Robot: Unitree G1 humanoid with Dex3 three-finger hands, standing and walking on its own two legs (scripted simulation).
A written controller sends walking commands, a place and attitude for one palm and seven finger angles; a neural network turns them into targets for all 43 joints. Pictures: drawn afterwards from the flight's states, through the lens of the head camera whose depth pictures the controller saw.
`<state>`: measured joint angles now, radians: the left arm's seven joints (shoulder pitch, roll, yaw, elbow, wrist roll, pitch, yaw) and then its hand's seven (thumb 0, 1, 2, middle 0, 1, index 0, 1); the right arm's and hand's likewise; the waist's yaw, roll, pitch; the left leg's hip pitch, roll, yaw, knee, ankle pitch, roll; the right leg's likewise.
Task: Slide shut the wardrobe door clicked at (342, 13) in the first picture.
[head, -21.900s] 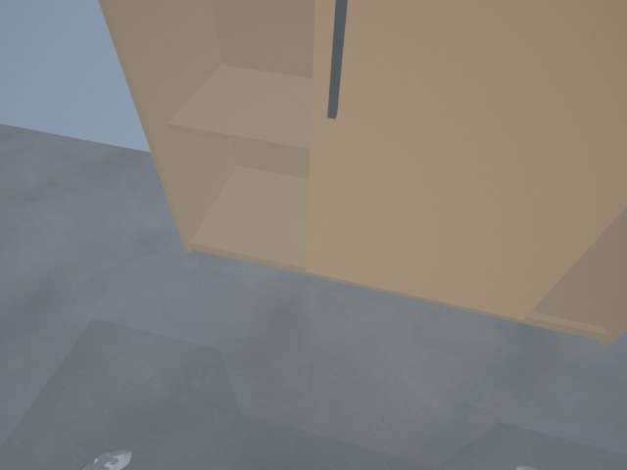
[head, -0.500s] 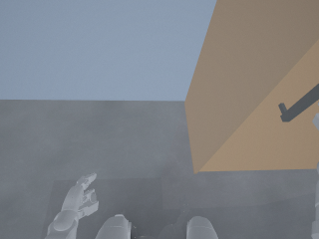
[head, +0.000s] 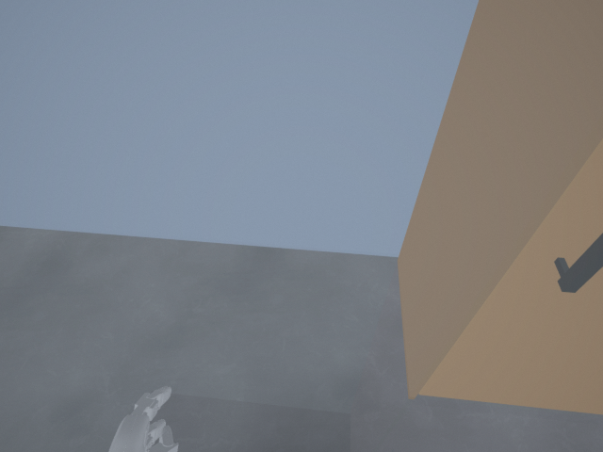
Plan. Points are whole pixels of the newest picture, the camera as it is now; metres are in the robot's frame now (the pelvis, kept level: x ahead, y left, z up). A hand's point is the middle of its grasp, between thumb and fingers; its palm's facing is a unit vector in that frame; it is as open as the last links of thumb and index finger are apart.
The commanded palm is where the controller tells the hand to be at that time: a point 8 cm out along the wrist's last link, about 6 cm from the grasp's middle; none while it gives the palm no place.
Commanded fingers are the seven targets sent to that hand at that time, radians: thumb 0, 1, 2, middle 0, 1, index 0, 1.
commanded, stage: stop walking and hold the door there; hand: right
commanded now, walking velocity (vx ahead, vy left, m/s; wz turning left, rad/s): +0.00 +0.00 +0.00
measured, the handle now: out of the picture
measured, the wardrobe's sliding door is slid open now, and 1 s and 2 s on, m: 0.00 0.00 0.00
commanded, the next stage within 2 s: none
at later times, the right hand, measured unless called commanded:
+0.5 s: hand (602, 289) +0.30 -0.35 +0.09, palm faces +0.61 +0.71 -0.35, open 4.7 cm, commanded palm +0.25 -0.37 +0.11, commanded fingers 0.00 -0.90 -0.90 0.45 1.40 0.45 1.40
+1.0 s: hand out of the picture +0.31 -0.36 +0.08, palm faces +0.62 +0.69 -0.38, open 4.6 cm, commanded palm +0.26 -0.37 +0.11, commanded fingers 0.00 -0.90 -0.90 0.45 1.40 0.45 1.40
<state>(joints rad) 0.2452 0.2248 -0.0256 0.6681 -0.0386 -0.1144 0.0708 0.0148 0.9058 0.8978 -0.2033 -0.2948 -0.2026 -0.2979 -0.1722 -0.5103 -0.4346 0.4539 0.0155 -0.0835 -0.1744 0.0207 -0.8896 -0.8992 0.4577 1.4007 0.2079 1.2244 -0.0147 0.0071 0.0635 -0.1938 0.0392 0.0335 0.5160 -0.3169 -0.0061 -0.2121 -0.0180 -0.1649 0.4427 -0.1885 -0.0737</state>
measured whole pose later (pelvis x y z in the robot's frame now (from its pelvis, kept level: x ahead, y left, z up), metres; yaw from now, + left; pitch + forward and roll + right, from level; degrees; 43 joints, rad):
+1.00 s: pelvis +0.01 +0.02 +0.00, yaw +1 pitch +0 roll +2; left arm 0.21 0.28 0.00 0.69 -0.04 -0.05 0.11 0.02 0.90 0.90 -0.21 -0.30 -0.21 -0.30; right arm -0.18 -0.52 -0.51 0.59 0.01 -0.14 -0.15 0.02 -0.89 -0.90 0.46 1.40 0.47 1.42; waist -0.01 -0.03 0.05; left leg -0.19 -0.01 0.04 0.42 -0.23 0.00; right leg -0.28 -0.07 -0.16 0.50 -0.21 -0.03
